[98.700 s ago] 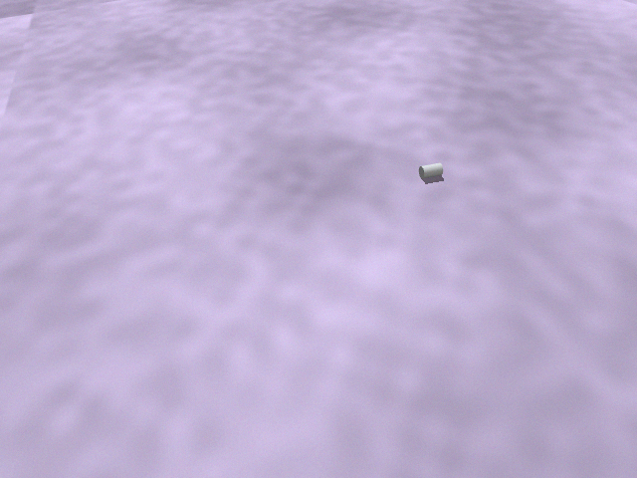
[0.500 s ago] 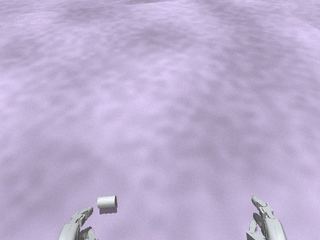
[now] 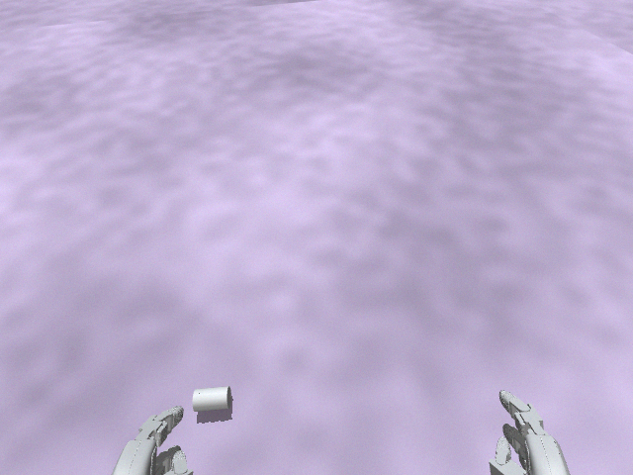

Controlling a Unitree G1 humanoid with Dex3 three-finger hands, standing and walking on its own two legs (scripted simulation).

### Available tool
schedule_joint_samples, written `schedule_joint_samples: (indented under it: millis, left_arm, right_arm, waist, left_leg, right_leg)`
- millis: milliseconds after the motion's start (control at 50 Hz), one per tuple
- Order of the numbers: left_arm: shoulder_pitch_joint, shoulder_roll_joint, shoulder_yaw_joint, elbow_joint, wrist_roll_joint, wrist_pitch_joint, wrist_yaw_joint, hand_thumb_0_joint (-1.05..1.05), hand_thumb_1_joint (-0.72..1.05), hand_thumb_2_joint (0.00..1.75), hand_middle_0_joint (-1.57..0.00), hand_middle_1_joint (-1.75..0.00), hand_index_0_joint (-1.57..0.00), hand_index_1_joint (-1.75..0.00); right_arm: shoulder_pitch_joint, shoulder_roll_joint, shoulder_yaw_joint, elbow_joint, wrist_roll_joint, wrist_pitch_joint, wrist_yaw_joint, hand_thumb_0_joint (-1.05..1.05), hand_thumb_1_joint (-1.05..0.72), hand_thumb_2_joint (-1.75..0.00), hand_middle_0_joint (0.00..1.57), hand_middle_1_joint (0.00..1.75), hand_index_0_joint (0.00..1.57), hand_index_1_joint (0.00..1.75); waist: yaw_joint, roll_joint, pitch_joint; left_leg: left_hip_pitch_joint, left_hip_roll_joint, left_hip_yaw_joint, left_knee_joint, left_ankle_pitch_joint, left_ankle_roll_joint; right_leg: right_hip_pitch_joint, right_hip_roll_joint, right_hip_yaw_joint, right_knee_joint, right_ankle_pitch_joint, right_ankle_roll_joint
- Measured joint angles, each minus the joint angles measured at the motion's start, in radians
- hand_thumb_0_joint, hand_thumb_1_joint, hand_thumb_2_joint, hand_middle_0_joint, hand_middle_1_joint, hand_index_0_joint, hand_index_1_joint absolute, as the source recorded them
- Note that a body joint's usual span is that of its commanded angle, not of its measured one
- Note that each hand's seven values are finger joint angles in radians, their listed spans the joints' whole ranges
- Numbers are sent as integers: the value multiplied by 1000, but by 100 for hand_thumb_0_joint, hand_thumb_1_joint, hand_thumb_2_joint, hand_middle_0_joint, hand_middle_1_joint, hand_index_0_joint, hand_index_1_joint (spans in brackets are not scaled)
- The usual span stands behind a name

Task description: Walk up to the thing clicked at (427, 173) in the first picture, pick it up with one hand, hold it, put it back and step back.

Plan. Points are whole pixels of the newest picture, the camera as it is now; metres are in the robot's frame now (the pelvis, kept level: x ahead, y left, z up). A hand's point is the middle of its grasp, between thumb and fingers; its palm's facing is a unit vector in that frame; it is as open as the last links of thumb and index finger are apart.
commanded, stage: home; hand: left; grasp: from above
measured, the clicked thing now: (212, 398) +0.49 +0.34 -0.69
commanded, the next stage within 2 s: stand in 0.36 s
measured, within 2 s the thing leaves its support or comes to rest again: neither
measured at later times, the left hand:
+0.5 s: hand (187, 473) +0.17 +0.18 -0.06, palm faces +0.01 -0.97 -0.26, open 7.4 cm
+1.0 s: hand out of the picture +0.06 +0.23 -0.10, palm faces +0.00 -0.94 -0.34, open 7.4 cm
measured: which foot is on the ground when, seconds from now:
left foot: down 0.00-1.00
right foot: down 0.00-1.00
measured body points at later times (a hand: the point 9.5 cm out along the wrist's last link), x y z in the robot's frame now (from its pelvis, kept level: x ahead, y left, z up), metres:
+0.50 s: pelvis +0.00 +0.00 +0.00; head +0.02 +0.01 +0.45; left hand +0.17 +0.23 -0.04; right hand +0.16 -0.24 -0.07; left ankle +0.00 +0.11 -0.68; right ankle +0.01 -0.11 -0.68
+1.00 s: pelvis +0.00 +0.00 +0.06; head +0.00 -0.02 +0.51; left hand +0.06 +0.28 -0.08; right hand +0.05 -0.28 -0.09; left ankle +0.00 +0.11 -0.68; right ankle +0.01 -0.11 -0.68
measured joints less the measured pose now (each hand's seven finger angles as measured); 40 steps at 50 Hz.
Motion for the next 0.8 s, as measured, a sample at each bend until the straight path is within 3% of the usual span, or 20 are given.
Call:
schedule_joint_samples:
  millis: [460,500,540,640,800]
  left_arm:
    - [9,0,-1,-8,0,1,0,1,90,90,-20,-30,-20,-30]
    - [-68,13,-17,128,48,-114,7,1,90,90,-21,-30,-20,-30]
    - [-167,23,-20,324,82,-217,10,1,90,90,-21,-30,-20,-30]
    - [-274,48,0,651,102,-325,7,0,90,90,-21,-30,-20,-30]
    - [-288,48,20,966,102,-388,11,0,90,90,-20,-30,-20,-30]
  right_arm:
    - [-2,4,-3,-3,2,12,6,1,-90,-90,21,30,20,30]
    - [-45,1,-17,61,-60,38,36,1,-90,-90,21,30,20,30]
    - [-94,-19,-16,145,-99,101,83,1,-90,-90,21,30,20,30]
    - [-136,-41,-48,269,-81,173,148,1,-90,-90,21,30,21,30]
    - [-126,-65,-83,396,-71,208,156,1,-90,-90,21,30,20,30]
  waist:
    - [0,-1,-7]
    - [24,-21,59]
    - [48,-35,107]
    - [61,-60,160]
    - [52,-46,189]
  left_leg:
    - [-4,-2,-1,3,-11,1]
    - [62,-6,18,-25,0,3]
    - [124,-12,33,-75,23,5]
    - [250,-28,54,-212,87,6]
    - [406,-28,56,-393,166,4]
  right_leg:
    - [-3,-2,-1,3,-12,1]
    - [48,-7,18,-4,-8,-1]
    - [98,-13,34,-33,8,-3]
    - [201,-30,57,-125,51,0]
    - [349,-31,64,-291,124,3]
